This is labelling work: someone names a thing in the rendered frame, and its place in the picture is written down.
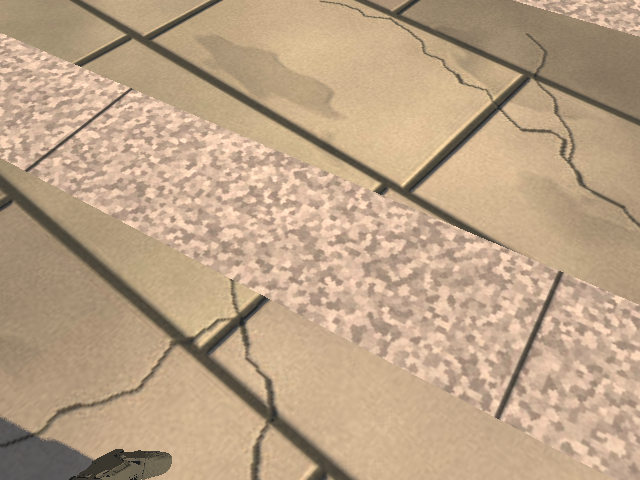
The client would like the left robot hand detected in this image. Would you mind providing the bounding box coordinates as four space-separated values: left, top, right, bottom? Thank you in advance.
69 449 172 480

